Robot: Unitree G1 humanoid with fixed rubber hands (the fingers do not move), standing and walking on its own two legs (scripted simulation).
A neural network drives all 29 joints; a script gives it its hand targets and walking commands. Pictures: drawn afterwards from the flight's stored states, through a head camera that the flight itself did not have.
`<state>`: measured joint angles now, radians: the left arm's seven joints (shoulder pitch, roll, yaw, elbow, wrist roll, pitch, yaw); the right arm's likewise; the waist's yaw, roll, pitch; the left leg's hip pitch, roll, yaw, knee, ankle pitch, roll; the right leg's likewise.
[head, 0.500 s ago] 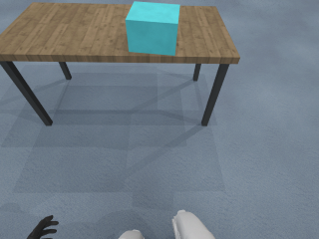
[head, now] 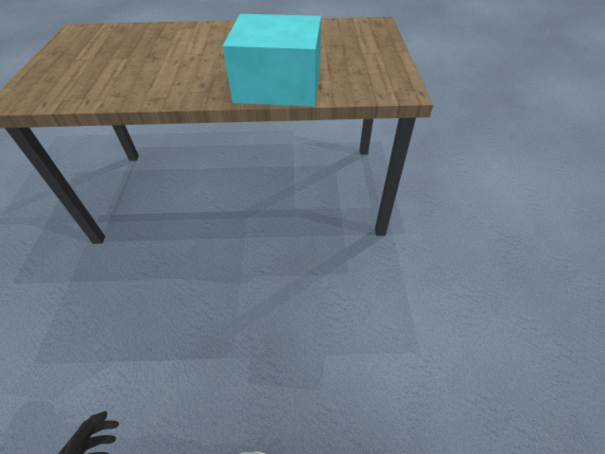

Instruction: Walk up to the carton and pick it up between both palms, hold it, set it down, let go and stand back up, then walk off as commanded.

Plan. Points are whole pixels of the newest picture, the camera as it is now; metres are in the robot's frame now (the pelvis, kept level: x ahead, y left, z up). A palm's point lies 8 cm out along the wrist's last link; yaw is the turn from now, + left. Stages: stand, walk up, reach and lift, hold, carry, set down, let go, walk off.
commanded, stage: walk off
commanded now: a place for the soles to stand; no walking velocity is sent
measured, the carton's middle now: (276, 59) +1.14 +0.10 -0.03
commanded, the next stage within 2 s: stand in 0.32 s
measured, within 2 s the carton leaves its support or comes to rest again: neither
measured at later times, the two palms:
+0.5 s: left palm out of the picture +0.12 +0.33 -0.09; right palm out of the picture +0.08 -0.30 -0.07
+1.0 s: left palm out of the picture +0.09 +0.33 -0.09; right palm out of the picture +0.07 -0.29 -0.08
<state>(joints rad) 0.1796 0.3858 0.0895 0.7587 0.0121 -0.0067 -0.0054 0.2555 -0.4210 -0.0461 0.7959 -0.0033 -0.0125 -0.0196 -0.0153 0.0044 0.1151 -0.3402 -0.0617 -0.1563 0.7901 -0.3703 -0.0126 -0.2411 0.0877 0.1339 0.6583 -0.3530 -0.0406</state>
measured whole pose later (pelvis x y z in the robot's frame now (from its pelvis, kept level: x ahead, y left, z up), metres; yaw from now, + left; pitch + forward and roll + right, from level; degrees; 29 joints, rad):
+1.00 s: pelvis -0.02 +0.02 +0.01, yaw +0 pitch -4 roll -1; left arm 0.18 0.39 0.08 0.87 0.00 -0.01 -0.01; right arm 0.23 -0.39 -0.05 0.82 0.00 -0.03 -0.02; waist -0.01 -0.01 0.06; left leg -0.26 -0.05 -0.16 0.59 -0.26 -0.01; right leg -0.21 0.08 0.13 0.57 -0.28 -0.01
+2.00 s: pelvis -0.01 +0.02 +0.01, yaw +0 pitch -3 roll -1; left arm 0.18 0.39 0.08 0.90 0.00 -0.01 -0.01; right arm 0.22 -0.39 -0.04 0.85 0.00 -0.03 -0.02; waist -0.01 0.00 0.05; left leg -0.25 -0.05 -0.16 0.56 -0.25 -0.01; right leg -0.21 0.08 0.13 0.53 -0.27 -0.01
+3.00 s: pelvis -0.01 +0.02 +0.01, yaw +0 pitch -3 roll -1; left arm 0.18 0.39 0.08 0.92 0.00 -0.01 -0.01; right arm 0.21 -0.38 -0.04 0.88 0.00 -0.02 -0.02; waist -0.01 0.00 0.05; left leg -0.25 -0.05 -0.16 0.54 -0.24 -0.01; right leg -0.20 0.08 0.13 0.51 -0.25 -0.01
